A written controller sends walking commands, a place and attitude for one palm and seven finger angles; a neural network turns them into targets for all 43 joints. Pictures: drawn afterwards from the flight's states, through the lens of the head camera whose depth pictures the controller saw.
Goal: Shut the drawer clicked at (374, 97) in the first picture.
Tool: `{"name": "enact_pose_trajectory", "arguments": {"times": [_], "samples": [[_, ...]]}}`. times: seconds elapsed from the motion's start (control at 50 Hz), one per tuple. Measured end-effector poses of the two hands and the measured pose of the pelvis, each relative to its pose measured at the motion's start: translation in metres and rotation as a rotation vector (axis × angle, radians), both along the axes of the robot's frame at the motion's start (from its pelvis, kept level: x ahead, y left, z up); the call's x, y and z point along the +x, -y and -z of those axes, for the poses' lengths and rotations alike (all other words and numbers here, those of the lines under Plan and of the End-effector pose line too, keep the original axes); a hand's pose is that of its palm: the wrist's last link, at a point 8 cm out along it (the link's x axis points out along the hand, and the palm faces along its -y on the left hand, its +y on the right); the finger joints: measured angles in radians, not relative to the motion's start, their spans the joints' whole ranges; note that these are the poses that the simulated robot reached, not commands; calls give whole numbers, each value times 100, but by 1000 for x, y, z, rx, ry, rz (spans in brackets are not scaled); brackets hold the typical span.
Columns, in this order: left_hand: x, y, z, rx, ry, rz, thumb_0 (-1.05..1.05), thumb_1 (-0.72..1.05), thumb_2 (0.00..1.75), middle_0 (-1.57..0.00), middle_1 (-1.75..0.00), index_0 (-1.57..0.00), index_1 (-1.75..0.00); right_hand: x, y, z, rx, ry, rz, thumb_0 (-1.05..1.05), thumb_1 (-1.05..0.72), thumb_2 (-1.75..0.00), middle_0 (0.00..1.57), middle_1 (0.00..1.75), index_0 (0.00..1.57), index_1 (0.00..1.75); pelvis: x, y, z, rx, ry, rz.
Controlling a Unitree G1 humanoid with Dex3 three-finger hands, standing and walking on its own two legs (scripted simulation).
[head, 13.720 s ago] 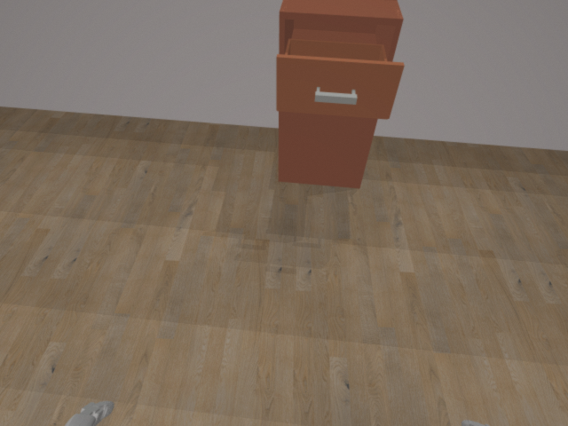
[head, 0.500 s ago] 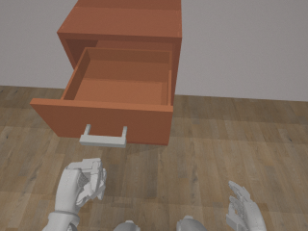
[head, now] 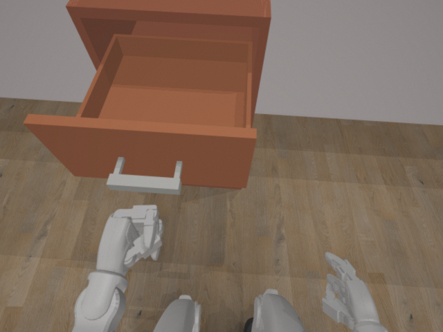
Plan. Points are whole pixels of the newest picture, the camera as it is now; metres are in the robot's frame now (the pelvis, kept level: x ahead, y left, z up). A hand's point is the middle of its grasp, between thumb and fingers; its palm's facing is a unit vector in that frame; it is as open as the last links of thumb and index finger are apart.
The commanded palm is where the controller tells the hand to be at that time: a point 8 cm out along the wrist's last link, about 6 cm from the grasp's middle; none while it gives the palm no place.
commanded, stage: bring the fist close to the handle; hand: left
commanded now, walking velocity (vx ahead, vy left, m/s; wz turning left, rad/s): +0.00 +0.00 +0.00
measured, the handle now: (147, 174) +0.38 +0.15 +0.03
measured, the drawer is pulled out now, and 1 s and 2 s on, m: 0.29 0.29 0.16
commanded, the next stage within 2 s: push the drawer shut in 0.52 s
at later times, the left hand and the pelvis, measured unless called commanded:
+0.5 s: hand (162, 234) +0.28 +0.11 +0.02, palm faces -0.07 -1.00 -0.04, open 3.3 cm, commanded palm +0.26 +0.17 +0.03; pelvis -0.01 +0.00 -0.01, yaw +0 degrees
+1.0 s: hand (164, 217) +0.31 +0.11 +0.02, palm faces -0.10 -0.99 -0.05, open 3.3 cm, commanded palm +0.31 +0.17 +0.03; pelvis +0.00 +0.00 +0.00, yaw +0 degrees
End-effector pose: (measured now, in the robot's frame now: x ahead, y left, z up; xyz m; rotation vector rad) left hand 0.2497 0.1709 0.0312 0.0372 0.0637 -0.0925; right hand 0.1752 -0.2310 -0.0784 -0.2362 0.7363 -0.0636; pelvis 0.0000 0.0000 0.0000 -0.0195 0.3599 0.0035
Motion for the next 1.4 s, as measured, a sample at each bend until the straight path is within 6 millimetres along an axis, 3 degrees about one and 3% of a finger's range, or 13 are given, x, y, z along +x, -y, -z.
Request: {"name": "enact_pose_trajectory", "arguments": {"times": [0.18,0.26,0.34,0.42,0.56,0.72,0.88,1.08,1.4], "samples": [[18,2,5,-13,40,-3,2,90,90,-140,-160,-139,-160,-12,-4,16,12,-61,1,2,-91,-90,20,30,21,30,-4,-3,7,-1,-24,0],[17,8,11,-7,1,22,2,90,90,-140,-160,-139,-160,-18,-3,18,17,-81,18,2,-91,-90,20,30,21,30,-5,-4,7,1,-23,5],[9,6,2,-7,16,-7,2,90,90,-140,-160,-139,-160,-21,-4,15,24,-86,28,2,-91,-90,20,30,21,30,-4,-5,4,4,-16,8],[6,3,-2,-7,44,-38,2,90,90,-140,-160,-139,-160,-21,-4,13,19,-87,16,2,-91,-90,20,30,21,30,-5,-4,3,3,-12,4],[14,3,14,12,14,1,2,90,90,-140,-160,-140,-160,-16,0,15,-3,-86,10,1,-91,-90,20,30,21,30,-8,-2,7,-2,-18,-2],[21,1,-3,-4,56,-23,2,90,90,-140,-160,-139,-160,-13,0,12,8,-81,18,1,-91,-90,20,30,21,30,-3,-3,3,-1,-16,-1],[38,5,12,7,17,7,2,90,90,-140,-160,-140,-160,-16,2,15,-3,-106,23,1,-91,-90,20,30,21,30,-4,-2,5,0,-24,-1],[46,0,12,20,39,-1,4,82,91,-140,-160,-139,-160,-30,4,24,-11,-161,30,1,-91,-90,20,30,21,30,-7,-3,5,-4,-25,-7],[88,5,11,22,50,-10,5,83,94,-140,-160,-140,-160,-66,8,31,-24,-222,68,1,-91,-90,20,30,21,30,-22,-5,6,-3,-26,-6]]}}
